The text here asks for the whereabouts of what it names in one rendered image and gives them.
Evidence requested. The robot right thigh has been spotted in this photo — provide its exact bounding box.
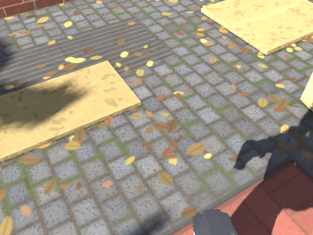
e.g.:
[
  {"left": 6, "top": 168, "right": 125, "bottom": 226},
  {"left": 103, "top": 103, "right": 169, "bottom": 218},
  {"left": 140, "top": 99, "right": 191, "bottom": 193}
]
[{"left": 192, "top": 209, "right": 238, "bottom": 235}]

